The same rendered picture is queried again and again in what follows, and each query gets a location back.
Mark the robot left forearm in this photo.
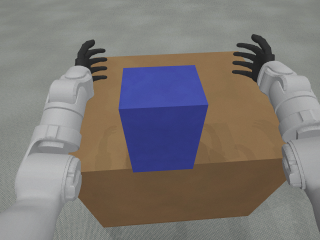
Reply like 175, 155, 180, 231
14, 65, 94, 198

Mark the carton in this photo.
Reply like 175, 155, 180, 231
118, 65, 209, 173

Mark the pedestal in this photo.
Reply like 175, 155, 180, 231
68, 51, 287, 228

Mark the right robot upper arm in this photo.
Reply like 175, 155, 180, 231
281, 136, 320, 233

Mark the left robot upper arm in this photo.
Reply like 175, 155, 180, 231
0, 152, 82, 240

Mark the robot right forearm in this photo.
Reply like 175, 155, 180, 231
257, 61, 320, 143

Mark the robot left hand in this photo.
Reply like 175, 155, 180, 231
75, 39, 108, 82

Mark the robot right hand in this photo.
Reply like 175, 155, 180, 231
232, 34, 275, 83

